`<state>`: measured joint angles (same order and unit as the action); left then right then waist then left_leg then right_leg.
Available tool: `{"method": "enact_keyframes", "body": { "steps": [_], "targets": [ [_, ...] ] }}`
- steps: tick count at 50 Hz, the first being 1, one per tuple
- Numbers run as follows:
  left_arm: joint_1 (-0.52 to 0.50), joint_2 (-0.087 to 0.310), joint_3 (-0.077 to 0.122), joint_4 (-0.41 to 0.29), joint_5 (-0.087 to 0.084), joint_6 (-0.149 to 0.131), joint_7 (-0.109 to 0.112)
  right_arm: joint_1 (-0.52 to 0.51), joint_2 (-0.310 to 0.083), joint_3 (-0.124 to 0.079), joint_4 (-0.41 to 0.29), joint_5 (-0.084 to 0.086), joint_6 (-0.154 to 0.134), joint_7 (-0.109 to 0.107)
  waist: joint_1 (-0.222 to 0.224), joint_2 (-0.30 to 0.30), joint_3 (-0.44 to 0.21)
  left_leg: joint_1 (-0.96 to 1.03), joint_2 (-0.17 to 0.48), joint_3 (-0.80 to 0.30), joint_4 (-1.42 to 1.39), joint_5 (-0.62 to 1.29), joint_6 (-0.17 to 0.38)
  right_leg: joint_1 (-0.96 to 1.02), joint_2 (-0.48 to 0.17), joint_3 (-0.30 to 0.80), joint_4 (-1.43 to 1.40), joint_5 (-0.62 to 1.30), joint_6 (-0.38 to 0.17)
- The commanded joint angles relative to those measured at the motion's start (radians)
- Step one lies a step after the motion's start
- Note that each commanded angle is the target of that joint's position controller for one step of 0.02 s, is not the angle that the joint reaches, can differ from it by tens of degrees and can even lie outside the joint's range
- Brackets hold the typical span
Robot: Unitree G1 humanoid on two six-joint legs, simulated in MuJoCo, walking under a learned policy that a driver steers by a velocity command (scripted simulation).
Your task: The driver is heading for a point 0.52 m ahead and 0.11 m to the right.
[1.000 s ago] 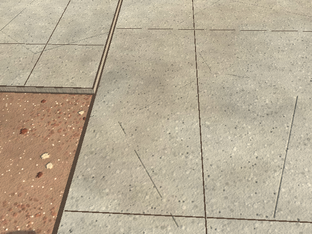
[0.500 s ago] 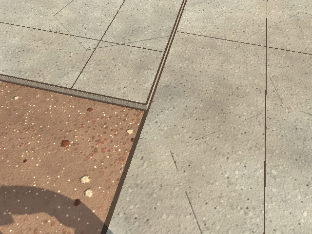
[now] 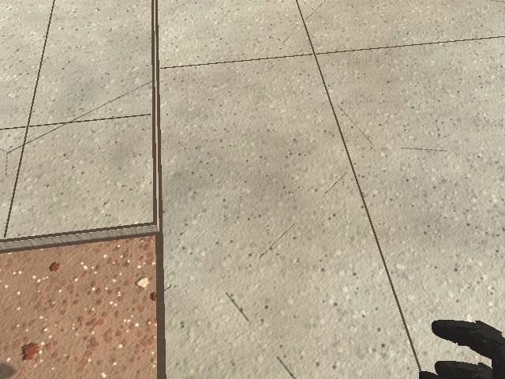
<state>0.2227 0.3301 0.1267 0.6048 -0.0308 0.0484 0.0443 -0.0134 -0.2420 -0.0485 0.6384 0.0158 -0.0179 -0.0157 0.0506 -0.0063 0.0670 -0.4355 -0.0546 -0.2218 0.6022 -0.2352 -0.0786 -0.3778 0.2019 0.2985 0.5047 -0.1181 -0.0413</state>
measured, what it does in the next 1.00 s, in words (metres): steps on the spot, turning right: left foot, then right foot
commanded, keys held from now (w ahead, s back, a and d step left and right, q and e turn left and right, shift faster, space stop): e+shift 0.48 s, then q+shift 0.28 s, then w+q+shift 0.24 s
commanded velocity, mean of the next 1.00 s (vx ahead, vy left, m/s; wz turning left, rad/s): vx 0.10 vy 0.00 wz -0.36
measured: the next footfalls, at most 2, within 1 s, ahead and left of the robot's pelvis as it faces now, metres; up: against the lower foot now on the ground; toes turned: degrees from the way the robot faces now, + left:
left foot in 0.02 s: +0.13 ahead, +0.15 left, +0.00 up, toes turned -13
right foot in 0.50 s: +0.01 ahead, -0.10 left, +0.00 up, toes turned -34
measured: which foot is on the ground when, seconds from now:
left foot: up 0.00-0.00, down 0.02-0.50, up 0.52-1.00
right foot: down 0.00-0.02, up 0.04-0.48, down 0.50-1.00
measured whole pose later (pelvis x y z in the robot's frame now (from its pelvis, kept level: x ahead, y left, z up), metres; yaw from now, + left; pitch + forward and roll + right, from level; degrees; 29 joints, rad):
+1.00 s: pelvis +0.08 +0.01 +0.01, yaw -18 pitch +2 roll -2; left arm 0.25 0.32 0.09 0.74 0.01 -0.05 0.01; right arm 0.20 -0.30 -0.07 0.68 0.02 0.03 0.04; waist 0.02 -0.03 -0.01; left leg -0.49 0.13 0.04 0.86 -0.38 0.03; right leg -0.07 -0.07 -0.27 0.34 -0.30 0.02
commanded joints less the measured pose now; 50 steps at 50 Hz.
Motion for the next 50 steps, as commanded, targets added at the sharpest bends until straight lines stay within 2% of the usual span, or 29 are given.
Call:
{"method": "enact_keyframes", "body": {
  "steps": [1,2,3,4,5,6,8,11,14,19,22,23,24,25,26,27,28,29,30,31,32,34,36,38,40,42,46,49,50],
  "targets": [
    [-0.020,0.059,0.011,-0.093,-0.005,0.001,-0.005,0.110,-0.129,-0.054,-0.009,-0.008,-0.022,0.004,-0.059,-0.112,-0.218,0.287,0.065,0.022,-0.267,0.151,0.070,0.021,-0.119,0.184,0.026,-0.266,-0.050],
    [0.062,-0.004,-0.009,-0.087,0.008,0.003,-0.007,0.100,-0.198,-0.066,-0.027,-0.027,-0.013,-0.004,-0.009,0.085,-0.256,0.406,0.313,-0.199,-0.281,0.166,0.175,-0.109,-0.011,0.017,0.284,-0.509,-0.006],
    [0.076,0.056,0.002,-0.125,0.013,-0.015,-0.021,0.061,-0.216,-0.065,-0.038,-0.072,-0.007,0.000,0.039,0.291,-0.207,0.340,0.438,-0.422,-0.343,0.180,0.300,-0.278,-0.019,-0.067,0.486,-0.544,0.037],
    [0.066,0.140,0.019,-0.104,0.015,-0.024,-0.027,0.014,-0.171,-0.063,-0.059,-0.064,-0.010,-0.006,0.035,0.247,-0.157,0.304,0.438,-0.378,-0.344,0.142,0.320,-0.310,-0.112,-0.109,0.618,-0.453,0.075],
    [0.054,0.173,0.028,-0.077,0.009,-0.018,-0.027,-0.013,-0.122,-0.052,-0.064,-0.046,-0.006,-0.015,0.019,0.153,-0.134,0.278,0.359,-0.228,-0.311,0.090,0.281,-0.304,-0.147,-0.126,0.663,-0.361,0.095],
    [0.059,0.153,0.024,-0.058,0.012,-0.006,-0.023,-0.016,-0.116,-0.048,-0.065,-0.032,0.000,-0.023,0.012,0.102,-0.123,0.264,0.296,-0.132,-0.290,0.100,0.252,-0.299,-0.157,-0.146,0.725,-0.306,0.109],
    [0.044,0.109,0.003,-0.075,0.010,0.002,-0.031,0.013,-0.139,-0.047,-0.049,-0.025,0.006,-0.036,-0.006,0.080,-0.095,0.246,0.272,-0.027,-0.299,0.187,0.261,-0.318,-0.194,-0.206,0.771,-0.244,0.127],
    [-0.062,0.083,-0.019,-0.127,0.000,-0.003,-0.032,0.111,-0.171,-0.056,-0.018,-0.039,0.014,-0.041,-0.076,0.116,-0.109,0.347,0.293,0.044,-0.314,0.264,0.301,-0.363,-0.253,-0.255,0.672,-0.214,0.150],
    [-0.094,0.078,-0.026,-0.147,0.005,-0.002,-0.038,0.144,-0.208,-0.069,-0.004,-0.037,0.019,-0.033,-0.098,0.138,-0.140,0.406,0.336,0.097,-0.314,0.302,0.318,-0.330,-0.292,-0.266,0.567,-0.224,0.155],
    [-0.099,0.069,-0.029,-0.143,0.006,0.011,-0.053,0.119,-0.249,-0.086,0.006,-0.022,0.020,-0.010,-0.086,0.170,-0.153,0.358,0.362,0.239,-0.297,0.345,0.286,-0.142,-0.288,-0.340,0.351,-0.225,0.117],
    [-0.093,0.080,-0.015,-0.141,0.004,0.033,-0.065,0.129,-0.257,-0.095,0.019,0.003,0.010,0.007,-0.071,0.183,-0.164,0.378,0.391,0.290,-0.230,0.369,0.242,-0.035,-0.265,-0.373,0.177,-0.218,0.070],
    [-0.064,0.083,-0.007,-0.129,0.002,0.038,-0.067,0.122,-0.251,-0.096,0.024,0.013,0.010,0.009,-0.045,0.173,-0.172,0.362,0.385,0.324,-0.173,0.353,0.206,0.041,-0.246,-0.387,0.069,-0.161,0.042],
    [-0.010,0.101,0.008,-0.106,0.002,0.040,-0.060,0.147,-0.222,-0.091,0.040,0.019,0.009,0.012,-0.021,0.131,-0.183,0.292,0.353,0.375,-0.073,0.294,0.150,0.169,-0.219,-0.378,-0.035,-0.074,0.003],
    [0.066,0.182,0.035,-0.088,0.005,0.035,-0.045,0.196,-0.177,-0.076,0.048,0.001,0.007,0.018,-0.008,-0.058,-0.195,0.053,0.264,0.433,0.151,0.088,0.067,0.414,-0.304,-0.196,-0.118,0.247,-0.065],
    [0.040,0.298,0.045,-0.114,0.025,0.021,-0.031,0.164,-0.124,-0.044,-0.027,-0.051,0.001,0.021,-0.046,-0.381,-0.218,-0.302,0.127,0.427,0.432,-0.432,-0.019,0.537,-0.590,0.189,-0.077,0.604,-0.264],
    [0.050,0.207,0.022,-0.125,0.063,-0.007,-0.039,0.084,-0.179,-0.061,-0.018,-0.035,0.002,0.012,0.048,-0.218,-0.311,-0.308,0.122,0.250,0.606,-0.448,-0.019,0.469,-0.628,0.153,-0.097,0.618,-0.345],
    [0.021,0.157,-0.004,-0.102,0.067,-0.025,-0.041,0.075,-0.194,-0.063,-0.011,-0.003,0.011,0.007,0.026,-0.161,-0.272,-0.290,0.144,0.228,0.633,-0.373,0.002,0.411,-0.575,0.026,-0.102,0.550,-0.295],
    [-0.039,0.109,-0.018,-0.087,0.050,-0.036,-0.037,0.111,-0.172,-0.059,0.016,0.002,0.019,-0.001,-0.016,-0.128,-0.235,-0.273,0.158,0.215,0.581,-0.299,0.013,0.369,-0.504,-0.061,-0.103,0.446,-0.227],
    [-0.091,0.060,-0.038,-0.076,0.035,-0.040,-0.032,0.144,-0.169,-0.055,0.041,-0.011,0.026,-0.007,-0.040,-0.121,-0.216,-0.233,0.164,0.215,0.543,-0.222,0.005,0.332,-0.471,-0.120,-0.107,0.417,-0.187],
    [-0.124,0.020,-0.059,-0.061,0.040,-0.044,-0.028,0.195,-0.157,-0.052,0.071,-0.017,0.034,-0.003,-0.070,-0.135,-0.215,-0.128,0.158,0.219,0.527,-0.149,-0.005,0.257,-0.443,-0.189,-0.118,0.446,-0.175],
    [-0.142,0.002,-0.069,-0.048,0.054,-0.049,-0.025,0.233,-0.148,-0.049,0.090,-0.010,0.039,0.001,-0.087,-0.142,-0.208,-0.055,0.146,0.221,0.494,-0.105,-0.012,0.211,-0.425,-0.240,-0.132,0.433,-0.168],
    [-0.173,0.021,-0.063,-0.038,0.072,-0.056,-0.019,0.216,-0.141,-0.040,0.079,0.004,0.045,0.005,-0.075,-0.141,-0.161,0.006,0.132,0.218,0.363,-0.067,-0.015,0.174,-0.412,-0.301,-0.148,0.335,-0.153],
    [-0.144,0.089,-0.041,-0.018,0.068,-0.046,-0.009,0.161,-0.165,-0.040,0.038,0.005,0.050,0.007,-0.036,-0.148,-0.117,-0.037,0.128,0.238,0.329,-0.103,-0.011,0.203,-0.467,-0.265,-0.166,0.269,-0.183],
    [-0.121,0.103,-0.033,-0.002,0.059,-0.034,-0.005,0.156,-0.172,-0.041,0.013,0.009,0.059,0.011,-0.020,-0.131,-0.091,-0.083,0.143,0.239,0.329,-0.157,-0.005,0.231,-0.520,-0.228,-0.174,0.208,-0.208],
    [-0.049,0.124,-0.019,0.017,0.038,-0.042,-0.009,0.144,-0.165,-0.037,-0.010,0.019,0.063,0.021,0.021,-0.130,-0.090,-0.166,0.167,0.246,0.339,-0.167,0.022,0.288,-0.578,-0.135,-0.279,-0.285,-0.211],
    [-0.022,0.130,-0.013,0.038,0.024,-0.065,-0.011,0.108,-0.165,-0.040,-0.037,0.021,0.054,0.030,0.025,-0.121,-0.038,-0.279,0.184,0.226,0.341,-0.182,0.057,0.347,-0.619,-0.056,-0.356,-0.520,-0.190],
    [-0.011,0.120,0.000,0.062,0.023,-0.108,-0.019,0.102,-0.119,-0.033,-0.049,0.029,0.025,0.046,0.008,-0.064,-0.020,-0.336,0.220,0.213,0.297,-0.165,0.105,0.449,-0.610,-0.159,-0.392,-0.456,-0.144],
    [-0.015,0.137,0.013,0.072,0.023,-0.123,-0.035,0.090,-0.100,-0.025,-0.062,0.037,0.019,0.057,0.001,-0.050,-0.022,-0.291,0.228,0.243,0.259,-0.156,0.115,0.441,-0.587,-0.275,-0.396,-0.403,-0.124],
    [0.026,0.119,-0.005,0.088,0.102,-0.115,-0.052,0.072,-0.131,-0.030,-0.069,-0.065,0.051,0.096,0.008,-0.064,-0.056,-0.185,0.168,0.325,0.177,-0.124,0.119,0.410,-0.553,-0.378,-0.379,-0.440,-0.081]
  ]
}}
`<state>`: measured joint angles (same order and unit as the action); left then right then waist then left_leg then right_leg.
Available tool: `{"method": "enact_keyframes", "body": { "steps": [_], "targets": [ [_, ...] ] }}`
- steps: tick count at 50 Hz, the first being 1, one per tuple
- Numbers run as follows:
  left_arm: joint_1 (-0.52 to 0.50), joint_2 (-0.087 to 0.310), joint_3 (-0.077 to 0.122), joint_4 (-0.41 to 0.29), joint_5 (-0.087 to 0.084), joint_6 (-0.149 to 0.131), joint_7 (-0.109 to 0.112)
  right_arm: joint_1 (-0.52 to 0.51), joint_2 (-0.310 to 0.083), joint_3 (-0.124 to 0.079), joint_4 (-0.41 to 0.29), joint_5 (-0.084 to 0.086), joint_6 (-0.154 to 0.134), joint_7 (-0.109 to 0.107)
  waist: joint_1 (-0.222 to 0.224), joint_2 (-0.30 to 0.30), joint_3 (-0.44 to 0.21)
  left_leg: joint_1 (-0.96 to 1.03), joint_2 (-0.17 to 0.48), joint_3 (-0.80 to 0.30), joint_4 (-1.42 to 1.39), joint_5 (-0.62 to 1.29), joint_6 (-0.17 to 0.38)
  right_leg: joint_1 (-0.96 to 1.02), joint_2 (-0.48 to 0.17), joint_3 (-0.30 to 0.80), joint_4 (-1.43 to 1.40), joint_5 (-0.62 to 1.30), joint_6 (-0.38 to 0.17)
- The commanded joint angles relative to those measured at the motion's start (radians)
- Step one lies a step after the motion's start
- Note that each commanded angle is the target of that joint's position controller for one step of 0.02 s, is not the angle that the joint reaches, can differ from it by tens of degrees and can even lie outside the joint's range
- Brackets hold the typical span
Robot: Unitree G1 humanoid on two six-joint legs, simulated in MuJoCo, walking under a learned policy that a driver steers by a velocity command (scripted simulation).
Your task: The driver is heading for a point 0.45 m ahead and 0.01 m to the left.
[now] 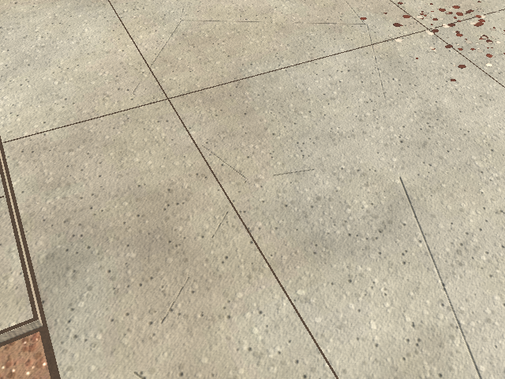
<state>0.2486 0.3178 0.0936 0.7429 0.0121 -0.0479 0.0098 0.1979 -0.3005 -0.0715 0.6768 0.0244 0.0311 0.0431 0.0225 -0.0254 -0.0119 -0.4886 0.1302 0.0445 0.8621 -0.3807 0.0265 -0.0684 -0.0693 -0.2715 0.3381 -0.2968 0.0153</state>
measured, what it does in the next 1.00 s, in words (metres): walks ahead: left foot, then right foot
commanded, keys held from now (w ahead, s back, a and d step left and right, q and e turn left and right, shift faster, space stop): w+q+shift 0.14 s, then w+e+shift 0.26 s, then shift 0.60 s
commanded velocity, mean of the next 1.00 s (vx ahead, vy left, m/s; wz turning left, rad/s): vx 0.53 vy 0.00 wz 0.07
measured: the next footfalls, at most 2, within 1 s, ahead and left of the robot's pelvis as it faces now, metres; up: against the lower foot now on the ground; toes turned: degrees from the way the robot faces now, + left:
left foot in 0.12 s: +0.11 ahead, +0.15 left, +0.00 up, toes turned +14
right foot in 0.54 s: +0.59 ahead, +0.12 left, +0.00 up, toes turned +5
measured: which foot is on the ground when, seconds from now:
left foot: up 0.00-0.10, down 0.12-0.56, up 0.58-0.98, down 1.00-1.00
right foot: down 0.00-0.12, up 0.14-0.52, down 0.54-1.00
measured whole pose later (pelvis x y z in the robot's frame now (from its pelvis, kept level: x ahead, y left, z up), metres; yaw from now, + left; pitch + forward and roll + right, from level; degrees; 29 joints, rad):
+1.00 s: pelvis +0.57 +0.19 -0.01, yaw +1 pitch +1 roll -3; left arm 0.17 0.25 0.01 0.87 0.01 -0.04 -0.01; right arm 0.17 -0.26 -0.01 0.75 0.00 -0.03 -0.04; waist 0.02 0.05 0.02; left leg -0.41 0.07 -0.07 0.54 -0.07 -0.05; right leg -0.19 0.13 0.01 0.43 -0.25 -0.08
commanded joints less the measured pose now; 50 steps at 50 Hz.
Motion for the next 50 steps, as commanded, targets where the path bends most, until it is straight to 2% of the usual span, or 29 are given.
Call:
{"method": "enact_keyframes", "body": {
  "steps": [1,3,4,5,6,7,8,10,12,15,17,19,21,23,25,26,27,28,29,30,31,32,33,36,40,43,46,48,50],
  "targets": [
    [-0.008,0.135,0.030,-0.046,0.055,-0.014,-0.028,-0.157,-0.073,-0.012,-0.114,-0.074,0.012,0.056,0.042,-0.087,0.030,-0.054,-0.038,0.104,-0.113,0.033,0.024,0.044,-0.252,0.138,-0.200,-0.267,-0.114],
    [-0.012,0.159,0.031,-0.042,0.038,-0.001,-0.036,-0.133,-0.077,-0.011,-0.110,-0.056,0.015,0.066,0.018,-0.092,0.046,0.066,-0.078,0.157,-0.152,0.026,0.054,-0.027,-0.248,0.084,-0.132,-0.250,-0.098],
    [-0.039,0.172,0.031,-0.044,0.027,0.005,-0.037,-0.046,-0.079,-0.014,-0.081,-0.051,0.010,0.058,-0.044,-0.065,0.032,0.194,-0.120,0.189,-0.191,0.037,0.073,-0.089,-0.233,0.036,-0.018,-0.120,-0.088],
    [-0.052,0.165,0.026,-0.047,0.022,0.008,-0.039,0.135,-0.112,-0.033,-0.016,-0.050,0.003,0.036,-0.141,0.014,-0.036,0.398,-0.182,0.189,-0.212,0.000,0.102,-0.167,-0.189,-0.031,0.248,0.148,-0.073],
    [-0.122,0.120,0.008,-0.084,0.030,0.009,-0.040,0.431,-0.208,-0.066,0.075,-0.052,-0.005,0.006,-0.293,0.228,-0.100,0.648,-0.110,-0.026,-0.328,-0.196,0.161,-0.404,-0.119,-0.064,0.722,0.212,-0.038],
    [-0.236,-0.007,-0.029,-0.189,0.044,-0.007,-0.046,0.372,-0.327,-0.072,0.048,-0.042,-0.009,-0.007,-0.235,0.465,-0.029,0.698,0.106,-0.641,-0.618,-0.493,0.248,-0.859,0.067,0.103,0.988,-0.295,0.019],
    [-0.279,0.064,-0.026,-0.219,0.069,-0.018,-0.045,0.288,-0.317,-0.067,-0.011,-0.038,-0.017,-0.016,-0.232,0.262,-0.024,0.690,0.203,-0.787,-0.736,-0.457,0.281,-0.977,0.037,0.282,1.051,-0.220,0.020],
    [-0.134,0.094,-0.029,-0.140,0.045,-0.031,-0.046,0.227,-0.216,-0.036,-0.002,-0.056,-0.033,-0.034,-0.118,0.114,0.021,0.568,0.182,-0.539,-0.655,-0.255,0.224,-0.885,-0.066,0.276,0.957,-0.013,-0.008],
    [-0.008,0.098,-0.032,-0.056,0.042,-0.011,-0.061,0.118,-0.154,-0.006,-0.017,-0.053,-0.069,-0.034,-0.030,0.114,0.036,0.433,0.073,-0.353,-0.701,-0.152,0.153,-0.726,-0.097,0.273,0.873,0.106,-0.010],
    [-0.064,0.079,-0.037,-0.035,0.006,0.029,-0.077,0.170,-0.134,0.000,0.027,-0.048,-0.110,-0.014,-0.043,0.062,0.129,0.404,0.025,-0.160,-0.773,0.111,0.098,-0.757,-0.057,0.273,0.831,0.223,-0.030],
    [-0.141,0.053,-0.044,-0.056,-0.015,0.023,-0.080,0.230,-0.130,0.002,0.054,-0.053,-0.125,-0.013,-0.068,0.057,0.176,0.425,0.021,-0.042,-0.785,0.341,0.061,-0.787,0.018,0.324,0.732,0.265,-0.049],
    [-0.179,0.041,-0.051,-0.061,-0.011,0.013,-0.086,0.224,-0.108,0.014,0.070,-0.052,-0.135,-0.019,-0.054,0.064,0.175,0.449,0.003,0.061,-0.806,0.509,0.035,-0.759,0.051,0.259,0.610,0.330,-0.072],
    [-0.222,0.005,-0.072,-0.072,0.010,0.005,-0.097,0.228,-0.075,0.032,0.092,-0.042,-0.147,-0.030,-0.047,0.044,0.185,0.438,-0.001,0.125,-0.824,0.777,0.019,-0.655,0.068,0.167,0.447,0.388,-0.097],
    [-0.208,-0.019,-0.088,-0.069,0.020,0.001,-0.095,0.248,-0.102,0.034,0.128,-0.032,-0.157,-0.049,-0.027,0.068,0.141,0.489,0.024,0.135,-0.769,1.236,0.013,-0.483,0.128,0.095,0.329,0.431,-0.121],
    [-0.023,0.024,-0.079,-0.002,0.026,0.002,-0.078,0.220,-0.162,0.019,0.142,-0.039,-0.145,-0.077,0.058,0.129,0.021,0.589,0.047,0.127,-0.556,1.524,-0.008,-0.296,0.209,0.094,0.278,0.384,-0.138],
    [0.061,0.117,-0.023,-0.025,-0.059,-0.027,-0.072,0.200,-0.260,-0.011,0.128,-0.022,-0.113,-0.109,0.130,0.166,-0.082,0.654,0.066,0.071,-0.364,1.559,-0.035,-0.188,0.185,0.194,0.251,0.451,-0.135],
    [0.234,0.149,-0.012,0.034,-0.067,-0.031,-0.059,0.089,-0.272,-0.018,0.107,-0.039,-0.088,-0.114,0.228,0.147,-0.143,0.676,0.037,0.090,-0.127,1.493,-0.054,-0.079,0.148,0.243,0.107,0.577,-0.146],
    [0.331,0.163,-0.018,0.079,-0.049,-0.021,-0.033,0.057,-0.172,0.008,0.080,-0.063,-0.080,-0.101,0.227,-0.020,-0.178,0.486,-0.087,0.084,0.239,0.700,-0.061,0.152,0.058,0.341,0.100,0.712,-0.140],
    [0.289,0.219,-0.013,0.066,0.008,-0.037,-0.024,0.296,0.017,0.055,0.070,-0.065,-0.093,-0.071,0.038,-0.364,-0.332,0.005,-0.247,-0.109,0.692,-0.305,-0.109,0.589,-0.187,0.722,0.339,1.187,-0.325],
    [0.240,0.153,-0.014,0.043,0.033,-0.043,-0.028,0.359,-0.056,0.050,0.124,0.008,-0.126,-0.050,0.077,-0.077,-0.517,-0.013,-0.273,-0.346,0.776,-0.232,-0.059,0.557,-0.268,0.900,0.194,0.979,-0.445],
    [0.121,0.134,-0.014,-0.004,0.015,-0.043,-0.030,0.237,-0.120,0.036,0.089,0.031,-0.138,-0.045,0.058,0.028,-0.324,-0.012,-0.208,-0.290,0.695,-0.175,-0.033,0.339,-0.240,0.803,0.087,0.760,-0.426],
    [0.006,0.091,-0.027,-0.013,-0.015,-0.043,-0.035,0.148,-0.118,0.033,0.057,0.018,-0.139,-0.049,-0.005,0.149,-0.141,-0.033,-0.151,-0.209,0.600,-0.114,-0.022,0.116,-0.200,0.739,-0.007,0.577,-0.386],
    [-0.035,0.057,-0.042,-0.019,-0.022,-0.050,-0.036,0.114,-0.120,0.027,0.057,0.005,-0.126,-0.057,-0.022,0.169,-0.050,-0.010,-0.117,-0.182,0.547,-0.071,-0.030,-0.041,-0.189,0.687,-0.048,0.605,-0.364],
    [-0.044,0.049,-0.049,0.008,-0.004,-0.062,-0.039,0.159,-0.081,0.030,0.054,-0.018,-0.088,-0.066,-0.068,0.069,0.007,0.106,-0.056,-0.156,0.389,0.002,-0.065,-0.265,-0.108,0.514,-0.109,0.755,-0.335],
    [-0.058,0.069,-0.047,0.043,0.001,-0.052,-0.024,0.103,-0.045,0.043,0.033,-0.032,-0.069,-0.087,-0.058,-0.001,-0.066,0.084,-0.034,-0.117,0.092,0.136,-0.109,-0.207,-0.049,0.366,-0.061,0.946,-0.290],
    [-0.051,0.081,-0.045,0.063,-0.004,-0.021,-0.016,0.022,-0.051,0.041,0.025,-0.024,-0.064,-0.093,-0.014,-0.017,-0.106,0.103,-0.046,-0.097,-0.075,0.279,-0.118,-0.144,-0.032,0.332,-0.035,0.845,-0.247],
    [-0.057,0.068,-0.051,0.087,-0.002,0.000,-0.016,-0.039,-0.066,0.034,0.013,-0.018,-0.062,-0.093,0.010,-0.047,-0.084,0.112,-0.053,-0.101,-0.183,0.283,-0.108,-0.119,-0.058,0.370,-0.013,0.676,-0.242],
    [-0.076,0.056,-0.056,0.097,-0.004,0.009,-0.017,-0.043,-0.073,0.027,0.012,-0.024,-0.068,-0.088,-0.004,-0.055,-0.070,0.149,-0.069,-0.095,-0.288,0.268,-0.080,-0.113,-0.071,0.403,0.039,0.576,-0.227],
    [-0.053,0.026,-0.067,0.110,-0.009,0.006,-0.016,-0.015,-0.101,0.018,0.022,-0.043,-0.081,-0.086,-0.023,-0.012,-0.069,0.292,-0.044,-0.130,-0.450,0.545,-0.026,-0.159,-0.019,0.407,0.113,0.410,-0.149]
  ]
}}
